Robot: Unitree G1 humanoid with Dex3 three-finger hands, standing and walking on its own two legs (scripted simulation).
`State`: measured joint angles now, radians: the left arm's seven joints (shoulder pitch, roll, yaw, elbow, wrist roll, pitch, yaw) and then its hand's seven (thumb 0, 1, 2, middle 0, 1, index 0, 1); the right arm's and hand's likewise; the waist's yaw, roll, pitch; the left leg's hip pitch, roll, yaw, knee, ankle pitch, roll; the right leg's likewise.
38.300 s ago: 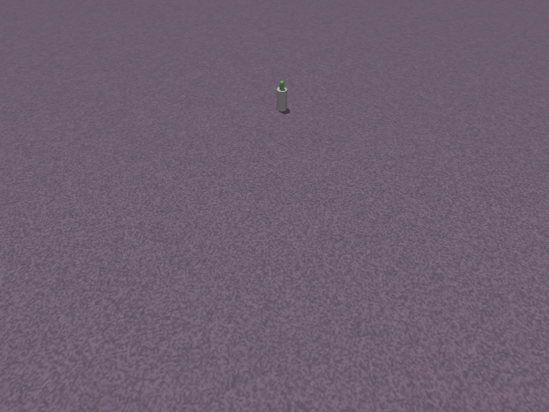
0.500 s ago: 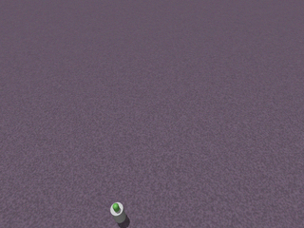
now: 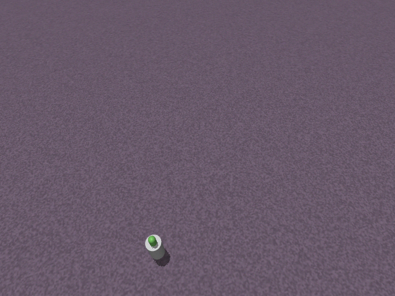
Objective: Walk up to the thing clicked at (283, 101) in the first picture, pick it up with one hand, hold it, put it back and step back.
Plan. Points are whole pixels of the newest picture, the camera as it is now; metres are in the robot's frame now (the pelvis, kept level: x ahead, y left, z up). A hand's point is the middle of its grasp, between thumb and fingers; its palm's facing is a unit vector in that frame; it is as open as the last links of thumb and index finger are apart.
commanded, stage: step back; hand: left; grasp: from the side
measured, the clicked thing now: (154, 245) +0.43 +0.20 -0.67
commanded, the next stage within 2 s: none
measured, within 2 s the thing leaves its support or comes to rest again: neither
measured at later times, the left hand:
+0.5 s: hand out of the picture +0.01 +0.27 -0.17, palm faces -0.10 -0.92 -0.39, open 7.4 cm
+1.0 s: hand out of the picture -0.10 +0.30 -0.16, palm faces -0.02 -0.93 -0.36, open 7.4 cm
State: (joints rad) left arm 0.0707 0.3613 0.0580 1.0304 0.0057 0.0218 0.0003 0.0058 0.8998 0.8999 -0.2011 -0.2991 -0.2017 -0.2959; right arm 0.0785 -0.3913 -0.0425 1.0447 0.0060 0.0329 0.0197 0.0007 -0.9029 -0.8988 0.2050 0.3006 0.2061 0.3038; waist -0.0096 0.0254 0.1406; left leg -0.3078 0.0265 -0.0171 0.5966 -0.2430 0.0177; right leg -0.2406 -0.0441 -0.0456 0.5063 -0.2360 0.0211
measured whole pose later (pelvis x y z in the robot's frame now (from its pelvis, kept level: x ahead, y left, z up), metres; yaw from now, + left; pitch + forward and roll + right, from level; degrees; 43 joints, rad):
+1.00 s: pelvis -0.23 +0.04 +0.00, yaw -3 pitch -2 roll -2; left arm 0.14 0.40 0.09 0.82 0.01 0.06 0.02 0.01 0.90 0.90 -0.20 -0.30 -0.20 -0.30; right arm 0.13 -0.35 -0.03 0.86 -0.03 0.02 0.00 0.00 -0.90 -0.90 0.21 0.30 0.21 0.30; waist 0.01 -0.03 0.17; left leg -0.32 0.00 -0.01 0.59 -0.24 0.04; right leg -0.47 0.11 0.16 1.22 -0.49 0.00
